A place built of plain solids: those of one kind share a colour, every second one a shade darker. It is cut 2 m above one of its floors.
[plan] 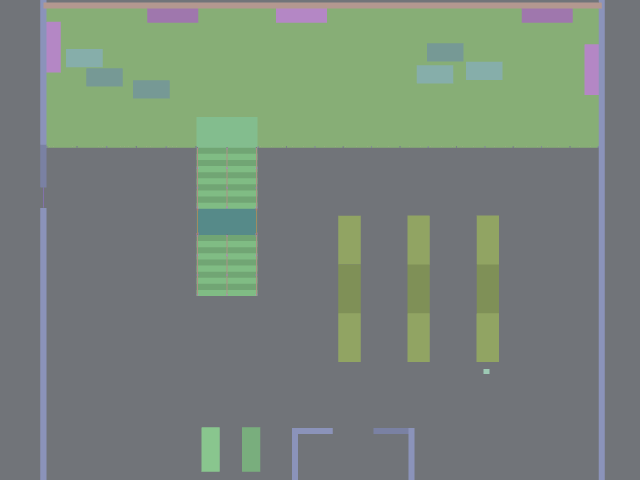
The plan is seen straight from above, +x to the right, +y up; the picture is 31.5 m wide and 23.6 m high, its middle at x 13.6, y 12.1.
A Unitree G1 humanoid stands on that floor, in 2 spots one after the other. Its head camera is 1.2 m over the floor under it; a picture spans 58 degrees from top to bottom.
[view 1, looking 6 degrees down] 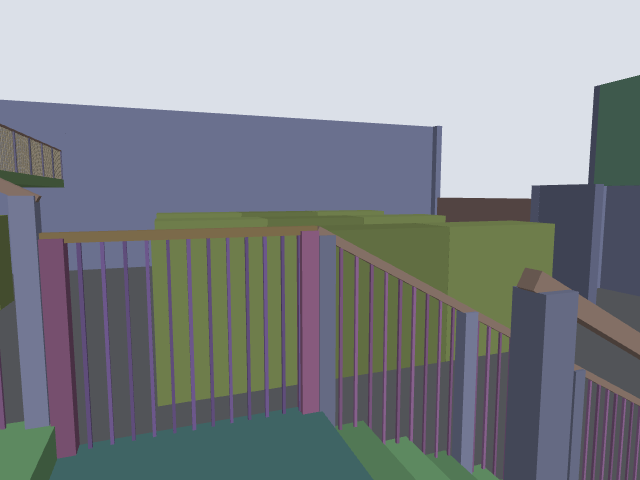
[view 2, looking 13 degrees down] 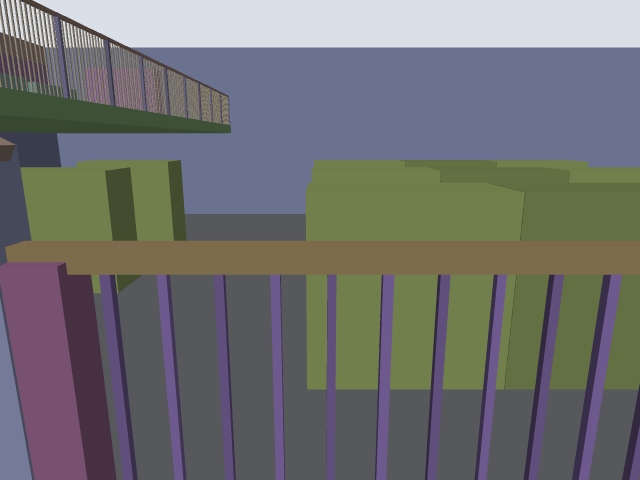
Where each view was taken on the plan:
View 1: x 8.28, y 13.14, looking -20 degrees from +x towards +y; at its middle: stair_posts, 2.30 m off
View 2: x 9.78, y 13.14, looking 0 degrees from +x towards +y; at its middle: run_bay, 4.85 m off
